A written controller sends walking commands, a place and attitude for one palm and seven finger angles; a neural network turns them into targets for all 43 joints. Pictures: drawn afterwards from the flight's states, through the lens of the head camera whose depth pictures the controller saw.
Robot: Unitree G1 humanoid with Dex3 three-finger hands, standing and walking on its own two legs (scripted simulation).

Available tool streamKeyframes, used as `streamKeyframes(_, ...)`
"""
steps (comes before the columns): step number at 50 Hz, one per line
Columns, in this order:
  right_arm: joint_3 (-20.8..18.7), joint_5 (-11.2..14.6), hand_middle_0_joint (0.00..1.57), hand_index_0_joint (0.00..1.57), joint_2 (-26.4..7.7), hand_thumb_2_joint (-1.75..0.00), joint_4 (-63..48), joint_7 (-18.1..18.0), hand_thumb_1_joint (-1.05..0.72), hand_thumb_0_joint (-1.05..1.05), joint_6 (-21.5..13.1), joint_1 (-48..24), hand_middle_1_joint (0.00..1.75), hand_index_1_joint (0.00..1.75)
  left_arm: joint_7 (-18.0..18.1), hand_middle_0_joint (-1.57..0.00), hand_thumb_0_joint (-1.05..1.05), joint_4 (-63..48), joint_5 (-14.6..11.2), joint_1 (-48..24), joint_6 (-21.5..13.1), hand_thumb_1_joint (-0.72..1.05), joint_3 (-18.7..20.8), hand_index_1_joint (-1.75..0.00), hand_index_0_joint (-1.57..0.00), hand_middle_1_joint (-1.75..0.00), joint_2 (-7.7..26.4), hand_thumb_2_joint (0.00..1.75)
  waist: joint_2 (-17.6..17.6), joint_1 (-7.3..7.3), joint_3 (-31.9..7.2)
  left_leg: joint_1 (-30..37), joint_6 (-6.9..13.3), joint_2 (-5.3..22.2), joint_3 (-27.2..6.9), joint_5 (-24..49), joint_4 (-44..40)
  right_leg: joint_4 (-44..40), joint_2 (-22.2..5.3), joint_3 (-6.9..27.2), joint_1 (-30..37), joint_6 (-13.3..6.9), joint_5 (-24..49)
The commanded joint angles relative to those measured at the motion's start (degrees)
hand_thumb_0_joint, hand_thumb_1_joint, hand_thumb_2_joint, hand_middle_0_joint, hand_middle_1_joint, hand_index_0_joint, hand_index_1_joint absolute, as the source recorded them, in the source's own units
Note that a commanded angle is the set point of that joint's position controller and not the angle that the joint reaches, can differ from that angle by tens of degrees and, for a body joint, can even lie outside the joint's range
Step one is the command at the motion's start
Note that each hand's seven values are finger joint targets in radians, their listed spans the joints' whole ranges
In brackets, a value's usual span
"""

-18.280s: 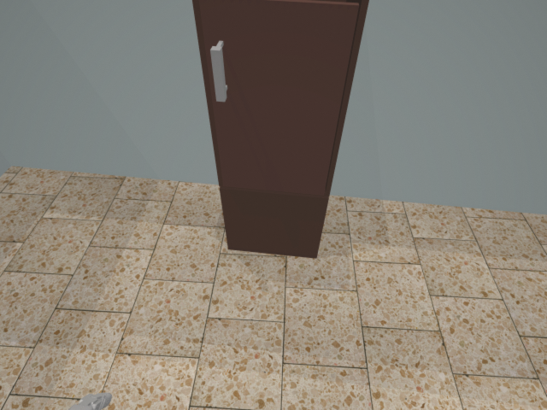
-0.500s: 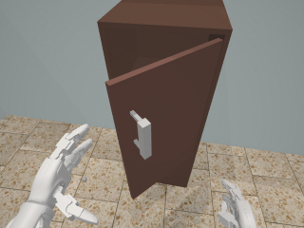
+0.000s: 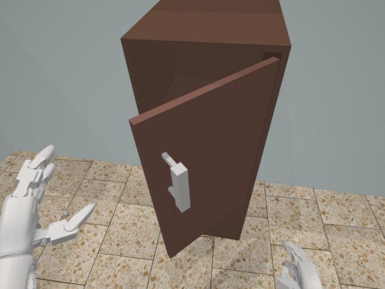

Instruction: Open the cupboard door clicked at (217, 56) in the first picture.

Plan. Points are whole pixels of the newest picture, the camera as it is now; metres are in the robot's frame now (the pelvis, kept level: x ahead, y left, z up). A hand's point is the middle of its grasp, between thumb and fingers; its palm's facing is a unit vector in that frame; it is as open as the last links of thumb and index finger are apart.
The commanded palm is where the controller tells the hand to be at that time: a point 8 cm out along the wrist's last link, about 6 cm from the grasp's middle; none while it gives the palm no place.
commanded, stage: draw the hand back to the body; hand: left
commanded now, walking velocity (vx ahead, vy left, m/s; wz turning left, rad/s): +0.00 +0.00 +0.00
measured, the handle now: (175, 182) +0.30 +0.08 +0.09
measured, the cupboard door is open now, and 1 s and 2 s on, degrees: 47 47 47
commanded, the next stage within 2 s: step back with the hand held close in 0.58 s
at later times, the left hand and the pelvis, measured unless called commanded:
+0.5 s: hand (58, 208) +0.19 +0.25 +0.15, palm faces +0.43 -0.81 -0.40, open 7.5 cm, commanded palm +0.14 +0.29 +0.17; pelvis +0.00 -0.01 +0.00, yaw -1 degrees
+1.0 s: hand (49, 220) +0.17 +0.26 +0.14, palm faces +0.31 -0.81 -0.50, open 7.4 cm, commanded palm +0.11 +0.31 +0.17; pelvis -0.03 +0.01 +0.00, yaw -1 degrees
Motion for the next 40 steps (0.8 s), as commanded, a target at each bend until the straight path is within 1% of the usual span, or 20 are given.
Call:
streamKeyframes(1,-2.9,0.0,0.2,0.2,-5.9,-0.9,-9.3,-0.6,-0.9,0.0,-2.1,-8.1,0.3,0.3,1.1,-0.19,0.0,-10.8,-0.1,-4.3,-4.1,0.58,8.8,-0.3,-0.19,-0.3,9.9,0.76,-0.8,0.32,-4.6,-1.5,0.0,1.2,-1.3,19.4,-4.1,-3.3,-0.3,2.3,4.2,-0.7,13.7)
streamKeyframes(7,-3.3,0.2,0.2,0.2,-5.6,-0.9,-8.7,-0.7,-0.9,0.0,-0.7,-8.4,0.3,0.3,1.0,-0.2,0.0,-8.1,-1.0,-6.3,-4.4,0.8,12.2,-0.3,-0.2,-0.3,11.3,0.86,-2.2,0.21,-3.5,-1.0,0.4,1.1,-0.5,18.8,-4.3,-4.7,-0.4,2.9,4.1,-0.4,15.0)
streamKeyframes(10,-3.5,0.3,0.2,0.2,-5.8,-0.9,-8.3,-0.6,-0.9,0.0,-0.5,-8.4,0.3,0.3,1.1,-0.2,0.0,-8.6,-1.1,-9.0,-4.8,0.9,13.4,-0.3,-0.2,-0.3,12.2,0.9,0.0,0.09,-4.5,-0.1,0.4,1.0,-0.4,18.2,-4.4,-5.2,-0.4,3.1,4.0,-0.5,13.9)
streamKeyframes(11,-3.5,0.3,0.2,0.2,-5.9,-0.9,-8.2,-0.7,-0.9,0.0,-0.6,-8.8,0.3,0.3,1.0,-0.2,0.0,-7.9,-0.9,-9.0,-4.7,0.9,12.4,-0.3,-0.2,-0.3,11.4,0.9,1.8,0.02,-3.3,0.0,0.5,1.0,-0.3,18.1,-4.4,-5.6,-0.5,3.2,3.4,-0.6,13.8)
streamKeyframes(13,-3.5,0.3,0.2,0.2,-5.9,-0.9,-8.4,-0.4,-0.9,0.0,-0.6,-8.6,0.3,0.3,0.7,-0.2,0.0,-6.8,-1.2,-8.0,-4.5,0.9,10.8,-0.3,-0.2,-0.3,9.7,0.9,0.5,-0.15,-2.6,-0.1,0.6,1.1,-0.3,17.2,-4.8,-5.8,-0.4,3.0,3.0,-0.2,12.8)
streamKeyframes(14,-3.6,0.2,0.2,0.2,-6.0,-0.9,-8.4,-0.3,-0.9,0.0,-0.6,-8.6,0.3,0.3,0.7,-0.2,0.0,-6.9,-1.2,-8.2,-4.6,0.9,10.7,-0.3,-0.2,-0.3,9.9,0.9,-1.4,-0.16,-2.9,-0.2,0.7,1.0,-0.5,16.7,-5.0,-6.0,-0.4,2.9,3.3,-0.2,12.3)
streamKeyframes(17,-3.8,0.2,0.2,0.2,-6.3,-0.9,-8.4,-0.3,-0.9,0.0,-0.7,-8.7,0.3,0.3,0.7,-0.2,0.0,-7.6,-1.1,-8.1,-4.7,0.9,10.8,-0.3,-0.2,-0.3,10.4,0.9,-0.3,0.03,-4.1,0.4,0.8,0.9,-0.4,17.6,-4.8,-6.0,-0.4,3.3,3.9,-0.2,13.3)
streamKeyframes(18,-3.9,0.2,0.2,0.2,-6.2,-0.9,-8.4,-0.3,-0.9,0.0,-0.7,-8.7,0.3,0.3,0.8,-0.2,0.0,-8.2,-1.0,-8.4,-4.8,0.9,11.2,-0.3,-0.2,-0.3,10.9,0.9,-1.3,0.04,-4.7,0.5,0.8,0.9,-0.6,17.5,-4.9,-5.9,-0.3,3.0,4.2,-0.2,13.1)
streamKeyframes(19,-3.9,0.2,0.2,0.2,-6.2,-0.9,-8.4,-0.4,-0.9,0.0,-0.8,-8.8,0.3,0.3,0.9,-0.2,0.0,-8.6,-1.0,-8.2,-5.0,0.9,11.7,-0.3,-0.2,-0.3,11.4,0.9,-0.8,0.18,-5.4,0.8,0.8,0.7,-0.4,17.8,-4.7,-5.9,-0.4,3.3,4.5,-0.2,13.7)
streamKeyframes(21,-3.9,0.1,0.2,0.2,-6.2,-0.9,-8.3,-0.6,-0.9,0.0,-0.8,-9.0,0.3,0.3,1.0,-0.2,0.0,-8.1,-1.0,-8.2,-5.0,0.9,12.9,-0.3,-0.2,-0.3,12.6,0.9,-1.2,0.42,-4.7,0.3,0.7,0.7,-0.5,17.4,-4.9,-6.1,-0.3,3.2,4.5,-0.3,13.4)
streamKeyframes(24,-3.8,0.2,0.2,0.2,-5.7,-0.9,-8.3,-0.6,-0.9,0.0,-0.8,-9.0,0.3,0.3,0.9,-0.2,0.0,-8.6,-1.1,-8.2,-5.1,0.9,12.7,-0.3,-0.2,-0.3,12.0,0.9,0.6,0.28,-4.4,0.6,0.7,0.7,-0.2,17.0,-4.8,-6.4,-0.4,3.5,4.0,-0.3,13.2)
streamKeyframes(30,-3.9,0.4,0.2,0.2,-5.8,-0.9,-8.1,-0.5,-0.9,0.0,-0.8,-9.1,0.3,0.3,0.6,-0.2,0.0,-6.8,-1.3,-8.5,-5.1,0.9,11.7,-0.3,-0.2,-0.3,10.9,0.9,-1.7,-0.14,-2.7,0.2,0.9,0.8,-0.2,14.2,-5.3,-7.7,-0.2,3.5,2.7,0.0,9.8)
streamKeyframes(33,-3.9,0.3,0.2,0.2,-5.9,-0.9,-8.0,-0.3,-0.9,0.0,-1.1,-8.9,0.3,0.3,0.6,-0.2,0.0,-7.4,-1.1,-9.0,-5.4,0.9,11.4,-0.3,-0.2,-0.3,10.8,0.9,0.3,-0.13,-3.3,0.3,0.7,0.8,-0.5,14.2,-5.7,-7.4,-0.2,3.4,3.2,-0.2,9.5)
streamKeyframes(34,-3.9,0.2,0.2,0.2,-6.0,-0.9,-7.9,-0.3,-0.9,0.0,-1.2,-8.9,0.3,0.3,0.8,-0.2,0.0,-7.6,-1.0,-8.9,-5.5,0.9,11.8,-0.3,-0.2,-0.3,11.2,0.9,0.4,-0.04,-3.7,0.4,0.7,0.8,-0.4,14.4,-5.6,-7.3,-0.2,3.4,3.3,-0.2,9.7)
streamKeyframes(35,-3.8,0.2,0.2,0.2,-6.2,-0.9,-8.0,-0.4,-0.9,0.0,-1.6,-9.3,0.3,0.3,1.1,-0.2,0.0,-10.9,-1.0,-13.8,-6.0,0.9,13.2,-0.3,-0.2,-0.3,13.6,0.9,0.5,-0.08,-5.6,0.9,0.8,0.6,-0.7,14.9,-5.4,-7.2,-0.3,3.7,4.2,-0.2,10.5)
streamKeyframes(36,-2.5,1.4,0.2,0.2,-6.1,-0.9,-10.7,-0.3,-0.9,0.0,-0.3,-8.1,0.3,0.3,1.7,-0.2,0.0,-12.7,-0.7,-21.4,-8.4,0.9,22.1,-0.3,-0.2,-0.3,22.6,0.9,3.4,-2.35,2.4,-4.8,1.4,1.4,-2.1,9.8,-4.6,-9.6,-2.9,7.5,-2.5,-0.3,10.9)
streamKeyframes(37,-3.4,0.8,0.2,0.2,-5.8,-0.9,-9.2,-0.5,-0.9,0.0,0.5,-7.6,0.3,0.3,0.9,-0.2,0.0,-6.7,-1.0,-11.8,-8.5,0.9,17.8,-0.3,-0.2,-0.3,16.4,0.9,-4.3,-2.59,0.5,-5.2,1.6,1.8,-2.9,10.1,-2.8,-9.7,-4.0,6.9,-2.9,-0.1,11.2)
streamKeyframes(38,-3.9,0.7,0.2,0.2,-6.2,-0.9,-9.5,-0.2,-0.9,0.0,1.3,-7.9,0.3,0.3,0.3,-0.2,0.0,-4.8,-1.0,-6.0,-7.6,0.9,15.6,-0.3,-0.2,-0.3,13.9,0.9,-7.1,-2.63,-0.1,-3.8,1.8,1.7,-2.5,12.1,-1.5,-9.8,-4.3,7.2,-4.0,-0.1,13.1)
streamKeyframes(39,-4.2,0.7,0.2,0.2,-6.7,-0.9,-10.3,0.1,-0.9,0.0,2.0,-7.8,0.3,0.3,-0.1,-0.2,0.0,-5.4,-0.9,-4.4,-7.1,0.9,14.1,-0.3,-0.2,-0.3,12.5,0.9,-7.2,-2.9,-1.5,-3.3,1.5,1.7,-2.1,13.2,-0.7,-9.2,-4.7,6.7,-4.2,0.0,14.3)
streamKeyframes(40,-4.3,0.6,0.2,0.2,-6.8,-0.9,-10.6,0.1,-0.9,0.0,2.5,-8.0,0.3,0.3,-0.2,-0.2,0.0,-6.7,-0.9,-3.2,-7.3,0.9,13.8,-0.3,-0.2,-0.3,12.1,0.9,-5.2,-3.09,-3.3,-3.6,1.5,2.0,-1.6,14.4,0.0,-8.1,-5.2,6.5,-3.9,0.0,16.3)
